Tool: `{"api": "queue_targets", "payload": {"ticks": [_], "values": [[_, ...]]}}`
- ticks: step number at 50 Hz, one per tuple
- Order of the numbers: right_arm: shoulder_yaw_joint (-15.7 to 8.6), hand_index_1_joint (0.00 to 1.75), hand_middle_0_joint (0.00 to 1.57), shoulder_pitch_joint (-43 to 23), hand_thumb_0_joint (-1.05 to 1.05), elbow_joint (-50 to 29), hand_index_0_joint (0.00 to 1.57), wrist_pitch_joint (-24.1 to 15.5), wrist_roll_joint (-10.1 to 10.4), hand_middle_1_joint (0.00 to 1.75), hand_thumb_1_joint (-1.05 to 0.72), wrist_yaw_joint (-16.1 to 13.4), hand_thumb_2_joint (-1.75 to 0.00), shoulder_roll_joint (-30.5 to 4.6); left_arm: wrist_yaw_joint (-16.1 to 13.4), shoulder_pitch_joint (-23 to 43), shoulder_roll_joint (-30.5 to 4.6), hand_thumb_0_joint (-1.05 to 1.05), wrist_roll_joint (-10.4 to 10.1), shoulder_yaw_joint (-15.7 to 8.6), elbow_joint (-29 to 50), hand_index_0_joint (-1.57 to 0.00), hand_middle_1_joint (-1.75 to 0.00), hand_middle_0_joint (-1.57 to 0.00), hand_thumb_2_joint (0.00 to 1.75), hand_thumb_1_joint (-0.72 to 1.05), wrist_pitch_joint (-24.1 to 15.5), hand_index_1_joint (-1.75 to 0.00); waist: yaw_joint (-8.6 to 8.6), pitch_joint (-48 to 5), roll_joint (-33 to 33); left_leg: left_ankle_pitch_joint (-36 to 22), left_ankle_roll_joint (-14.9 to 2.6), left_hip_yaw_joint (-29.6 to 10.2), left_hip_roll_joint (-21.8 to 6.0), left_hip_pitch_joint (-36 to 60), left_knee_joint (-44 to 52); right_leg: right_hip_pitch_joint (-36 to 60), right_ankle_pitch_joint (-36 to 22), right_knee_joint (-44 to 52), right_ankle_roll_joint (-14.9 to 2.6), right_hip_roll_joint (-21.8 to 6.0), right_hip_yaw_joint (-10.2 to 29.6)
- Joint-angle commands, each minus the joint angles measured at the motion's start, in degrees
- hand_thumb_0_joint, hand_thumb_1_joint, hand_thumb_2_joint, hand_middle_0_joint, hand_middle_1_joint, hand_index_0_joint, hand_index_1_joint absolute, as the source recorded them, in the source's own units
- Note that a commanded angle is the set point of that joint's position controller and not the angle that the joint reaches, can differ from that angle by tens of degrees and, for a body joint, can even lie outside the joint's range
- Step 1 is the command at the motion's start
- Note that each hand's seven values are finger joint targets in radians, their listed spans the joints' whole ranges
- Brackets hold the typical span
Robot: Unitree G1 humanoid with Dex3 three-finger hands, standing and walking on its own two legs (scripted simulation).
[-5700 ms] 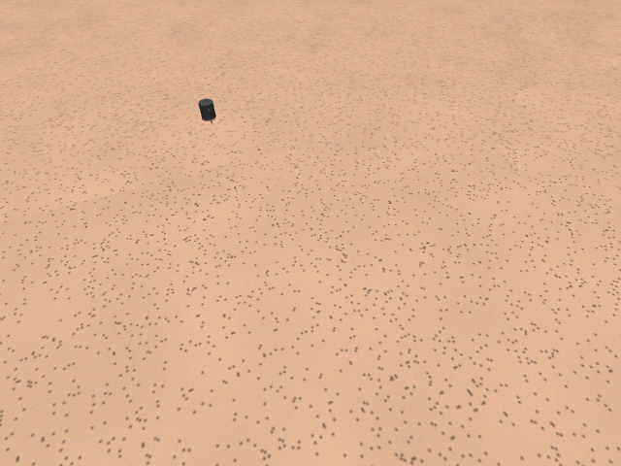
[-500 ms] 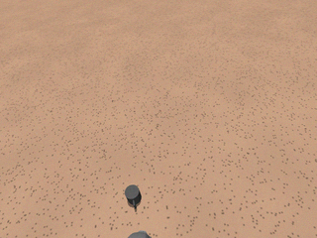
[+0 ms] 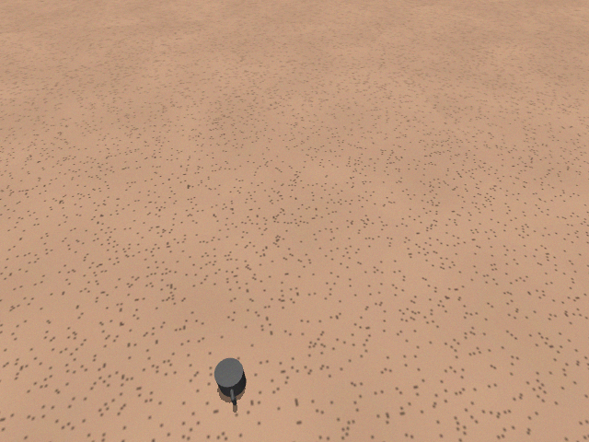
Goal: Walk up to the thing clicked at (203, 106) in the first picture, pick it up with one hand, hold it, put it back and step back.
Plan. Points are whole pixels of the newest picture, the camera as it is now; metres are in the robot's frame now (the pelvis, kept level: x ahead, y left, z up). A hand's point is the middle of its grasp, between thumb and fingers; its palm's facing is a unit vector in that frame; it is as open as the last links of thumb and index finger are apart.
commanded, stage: walk up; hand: left
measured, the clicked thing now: (231, 382) +0.44 +0.23 -0.71
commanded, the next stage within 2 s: stand in 1.60 s
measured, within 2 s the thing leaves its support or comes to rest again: neither
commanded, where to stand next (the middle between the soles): +0.08 +0.00 m, yaw +1 degrees
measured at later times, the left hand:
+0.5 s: hand out of the picture +0.15 +0.24 -0.14, palm faces -0.04 -0.95 -0.32, open 7.3 cm
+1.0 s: hand out of the picture +0.13 +0.25 -0.13, palm faces -0.01 -0.93 -0.36, open 7.4 cm
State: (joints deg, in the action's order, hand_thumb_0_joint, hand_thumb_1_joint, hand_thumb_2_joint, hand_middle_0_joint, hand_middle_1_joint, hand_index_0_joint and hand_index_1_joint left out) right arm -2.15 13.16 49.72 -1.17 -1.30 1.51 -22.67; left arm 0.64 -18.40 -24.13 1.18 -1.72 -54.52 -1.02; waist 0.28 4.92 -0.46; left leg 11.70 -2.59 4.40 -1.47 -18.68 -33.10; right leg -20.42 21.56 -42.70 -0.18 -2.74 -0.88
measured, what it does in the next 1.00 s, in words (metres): steps on the spot: right foot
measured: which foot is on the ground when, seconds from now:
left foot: down 0.00-1.00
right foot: up 0.00-0.02, down 0.04-1.00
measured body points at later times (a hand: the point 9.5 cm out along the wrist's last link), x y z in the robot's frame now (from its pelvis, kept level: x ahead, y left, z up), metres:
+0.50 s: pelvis +0.04 -0.01 +0.01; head +0.05 +0.00 +0.46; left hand +0.15 +0.29 -0.12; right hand +0.10 -0.31 -0.11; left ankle +0.06 +0.11 -0.73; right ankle +0.04 -0.14 -0.73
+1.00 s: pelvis +0.06 -0.01 +0.02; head +0.06 -0.01 +0.47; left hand +0.13 +0.30 -0.11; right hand +0.16 -0.30 -0.11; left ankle +0.06 +0.11 -0.73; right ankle +0.04 -0.14 -0.73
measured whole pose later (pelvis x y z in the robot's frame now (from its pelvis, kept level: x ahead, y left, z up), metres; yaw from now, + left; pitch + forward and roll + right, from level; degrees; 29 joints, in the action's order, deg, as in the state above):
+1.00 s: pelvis +0.06 -0.01 +0.02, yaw +0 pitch -2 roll +0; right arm -0.1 3.3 66.0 -0.8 -0.3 0.5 -19.7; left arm 0.2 -4.7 -20.6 0.7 0.2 -67.2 -0.5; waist -0.4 2.8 0.8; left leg 10.0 -0.3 1.4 -0.3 -7.6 -19.8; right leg -4.9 11.5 -18.7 1.2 -1.8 -2.5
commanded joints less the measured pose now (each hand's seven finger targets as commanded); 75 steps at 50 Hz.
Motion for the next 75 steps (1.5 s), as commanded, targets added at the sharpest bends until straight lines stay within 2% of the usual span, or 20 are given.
{"api": "queue_targets", "payload": {"ticks": [1,2,3,4,5,6,7,8,9,11,13,16,19,22,25,32,41,55,62,75], "values": [[-3.00,0.30,0.20,-4.45,0.00,-4.22,0.20,0.21,0.68,0.30,-0.90,-0.51,-0.90,-12.48,-1.33,-4.29,-8.02,0.00,0.23,-3.15,0.63,-0.20,-0.30,-0.20,0.90,0.90,-1.92,-0.30,-1.99,-4.81,5.94,12.98,-6.31,-12.10,-10.60,-6.65,8.05,11.72,-6.58,11.81,-0.99,2.15,-1.60],[-2.10,0.30,0.20,-4.30,0.00,-3.93,0.20,0.41,1.09,0.30,-0.90,-0.54,-0.90,-10.47,-1.60,-4.41,-8.75,0.00,0.42,-3.28,0.66,-0.20,-0.30,-0.20,0.90,0.90,-2.24,-0.30,-2.64,-4.95,2.83,15.02,-4.22,-10.97,-9.41,-7.71,5.36,13.03,-5.60,15.33,-2.02,0.74,1.15],[-1.51,0.30,0.20,-3.51,0.00,-3.83,0.20,0.51,1.39,0.30,-0.90,-0.54,-0.90,-8.36,-1.77,-2.30,-11.11,0.00,1.01,-3.60,1.41,-0.20,-0.30,-0.20,0.90,0.90,-2.50,-0.30,-1.71,-3.27,-5.05,16.21,-1.57,-8.05,-5.72,-9.29,-0.26,9.90,0.88,21.92,-4.29,-5.43,11.80],[-0.78,0.30,0.20,-2.78,0.00,-3.01,0.20,0.63,1.37,0.30,-0.90,-0.39,-0.90,-6.39,-1.86,2.11,-13.65,0.00,1.11,-3.79,3.07,-0.20,-0.30,-0.20,0.90,0.90,-3.10,-0.30,-0.25,-1.05,-10.22,14.44,1.61,-4.90,-0.34,-10.11,-6.42,5.69,9.95,29.68,-7.48,-14.11,26.43],[-1.91,0.30,0.20,-2.95,0.00,-1.20,0.20,0.79,1.22,0.30,-0.90,-0.98,-0.90,-9.95,-1.65,6.67,-16.35,0.00,0.79,-3.96,3.29,-0.20,-0.30,-0.20,0.90,0.90,-2.69,-0.30,-0.45,0.83,-10.45,17.45,1.37,-6.00,-0.53,-4.29,-10.80,-3.15,13.15,30.06,-11.92,-17.83,27.29],[-2.38,0.30,0.20,-0.31,0.00,0.66,0.20,0.52,1.10,0.30,-0.90,-1.00,-0.90,-11.28,-1.42,9.51,-14.51,0.00,0.35,-3.32,3.94,-0.20,-0.30,-0.20,0.90,0.90,-2.41,-0.30,1.46,1.74,-8.50,14.88,1.18,-6.78,-1.76,2.51,-8.43,-7.93,12.07,27.41,-11.21,-15.44,22.76],[-2.16,0.30,0.20,0.21,0.00,1.95,0.20,0.17,1.32,0.30,-0.90,-0.82,-0.90,-10.81,-1.32,10.94,-12.33,0.00,-0.10,-2.51,3.92,-0.20,-0.30,-0.20,0.90,0.90,-2.24,-0.30,2.28,1.78,-7.51,12.06,0.99,-5.70,-1.19,5.16,-3.77,-8.51,9.81,26.07,-8.58,-11.51,16.06],[-1.94,0.30,0.20,-0.87,0.00,2.87,0.20,-0.03,1.63,0.30,-0.90,-0.64,-0.90,-10.44,-1.35,10.35,-11.06,0.00,-0.27,-2.01,3.68,-0.20,-0.30,-0.20,0.90,0.90,-2.26,-0.30,1.81,0.75,-7.05,6.71,0.91,-4.98,-0.88,5.89,0.14,-5.02,4.25,24.29,-6.07,-8.31,11.48],[-1.84,0.30,0.20,-1.20,0.00,3.60,0.20,-0.05,1.59,0.30,-0.90,-0.65,-0.90,-9.75,-1.37,10.24,-10.77,0.00,-0.40,-1.87,2.83,-0.20,-0.30,-0.20,0.90,0.90,-2.29,-0.30,1.65,-0.93,-8.46,2.94,0.79,-5.50,-1.05,6.48,2.08,-2.52,1.01,23.34,-4.86,-7.11,9.73],[-1.58,0.30,0.20,-2.00,0.00,3.95,0.20,-0.51,1.25,0.30,-0.90,-0.91,-0.90,-10.78,-1.02,8.85,-10.63,0.00,-0.52,-1.59,2.08,-0.20,-0.30,-0.20,0.90,0.90,-2.16,-0.30,0.60,-4.50,-7.95,2.11,0.42,-7.57,-1.99,10.25,4.66,-1.27,-4.14,21.67,-3.99,-6.75,9.61],[-1.45,0.30,0.20,-3.66,0.00,4.48,0.20,-0.74,0.97,0.30,-0.90,-0.92,-0.90,-11.41,-0.88,9.88,-10.19,0.00,-0.78,-1.50,1.21,-0.20,-0.30,-0.20,0.90,0.90,-1.60,-0.30,0.06,-4.32,-6.44,8.81,-0.02,-10.90,-3.96,7.42,8.41,0.14,5.11,23.11,-2.75,-5.23,8.40],[-0.80,0.30,0.20,-5.29,0.00,6.35,0.20,-0.83,1.00,0.30,-0.90,-0.57,-0.90,-11.30,-0.93,11.21,-9.83,0.00,-0.84,-1.43,-0.05,-0.20,-0.30,-0.20,0.90,0.90,-1.55,-0.30,-0.59,-2.14,-3.20,9.14,0.01,-11.32,-4.31,3.76,11.39,4.11,4.12,23.19,-2.45,-4.20,7.59],[-0.12,0.30,0.20,-6.04,0.00,7.89,0.20,-1.51,0.88,0.30,-0.90,-0.75,-0.90,-10.79,-1.00,11.49,-9.23,0.00,-1.19,-1.20,-1.59,-0.20,-0.30,-0.20,0.90,0.90,-1.75,-0.30,-1.03,-3.84,0.83,1.39,0.13,-12.11,-5.58,3.68,13.12,9.23,-6.51,21.45,-2.29,-3.46,5.50],[0.04,0.30,0.20,-6.92,0.00,9.12,0.20,-2.03,1.00,0.30,-0.90,-1.12,-0.90,-10.51,-1.18,11.97,-9.01,0.00,-1.43,-0.91,-2.96,-0.20,-0.30,-0.20,0.90,0.90,-1.95,-0.30,-1.33,-8.05,2.49,-13.25,0.23,-10.24,-5.90,7.41,11.33,13.71,-18.79,20.62,-1.93,-4.31,4.88],[-0.31,0.30,0.20,-7.50,0.00,10.38,0.20,-1.92,1.21,0.30,-0.90,-1.57,-0.90,-10.58,-1.30,13.55,-8.80,0.00,-1.65,-0.72,-4.06,-0.20,-0.30,-0.20,0.90,0.90,-1.54,-0.30,-1.02,-9.35,3.68,-17.69,0.36,-9.48,-6.35,10.07,11.73,14.85,-21.87,21.03,-1.78,-4.52,3.91],[-0.42,0.30,0.20,-9.87,0.00,11.89,0.20,-1.42,1.06,0.30,-0.90,-1.86,-0.90,-10.44,-1.03,16.86,-8.15,0.00,-1.33,-0.09,-6.21,-0.20,-0.30,-0.20,0.90,0.90,-0.82,-0.30,-0.46,-7.43,3.46,-12.55,0.55,-9.57,-6.51,9.91,15.17,14.98,-18.28,23.49,-1.03,-4.19,3.46],[-0.56,0.30,0.20,-11.60,0.00,12.49,0.20,-1.04,1.04,0.30,-0.90,-1.64,-0.90,-10.37,-1.04,17.58,-8.27,0.00,-0.83,-0.21,-8.17,-0.20,-0.30,-0.20,0.90,0.90,-1.15,-0.30,0.15,-8.89,0.08,-13.57,0.74,-8.49,-5.99,13.70,14.72,15.62,-20.52,26.02,-0.55,-4.75,3.24],[-0.42,0.30,0.20,-12.51,0.00,13.71,0.20,-0.61,0.99,0.30,-0.90,-1.74,-0.90,-9.83,-1.08,17.24,-8.09,0.00,-0.55,-0.65,-8.99,-0.20,-0.30,-0.20,0.90,0.90,-0.94,-0.30,0.04,-6.76,0.09,-9.96,1.40,-8.88,-5.13,12.90,16.98,15.57,-17.35,27.72,-0.05,-4.70,3.01],[-0.30,0.30,0.20,-11.70,0.00,13.75,0.20,-0.62,0.95,0.30,-0.90,-1.86,-0.90,-9.16,-1.27,16.45,-7.96,0.00,-0.46,-1.14,-8.89,-0.20,-0.30,-0.20,0.90,0.90,-0.89,-0.30,-0.07,-8.10,0.10,-13.58,1.23,-8.45,-5.33,14.01,15.93,16.82,-19.95,27.55,-0.17,-4.81,2.51],[-0.20,0.30,0.20,-10.85,0.00,13.21,0.20,-0.58,0.71,0.30,-0.90,-1.92,-0.90,-9.19,-1.12,16.52,-7.82,0.00,-0.28,-1.43,-8.12,-0.20,-0.30,-0.20,0.90,0.90,-0.67,-0.30,-0.08,-5.83,0.78,-8.73,1.43,-8.81,-5.17,12.06,17.07,15.89,-15.56,28.46,-0.47,-4.44,3.11]]}}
